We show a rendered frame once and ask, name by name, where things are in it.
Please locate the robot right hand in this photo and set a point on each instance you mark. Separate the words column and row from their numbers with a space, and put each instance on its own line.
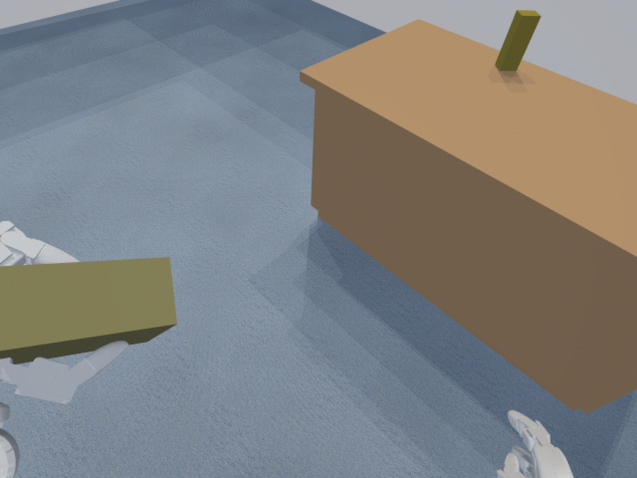
column 545, row 460

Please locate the sponge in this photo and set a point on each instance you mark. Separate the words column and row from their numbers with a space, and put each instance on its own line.
column 63, row 309

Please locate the left robot forearm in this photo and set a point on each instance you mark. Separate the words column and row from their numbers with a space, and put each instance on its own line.
column 9, row 450

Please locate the table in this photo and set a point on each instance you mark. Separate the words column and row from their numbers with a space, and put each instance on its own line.
column 507, row 199

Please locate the robot left hand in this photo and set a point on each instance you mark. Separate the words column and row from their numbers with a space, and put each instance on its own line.
column 46, row 378

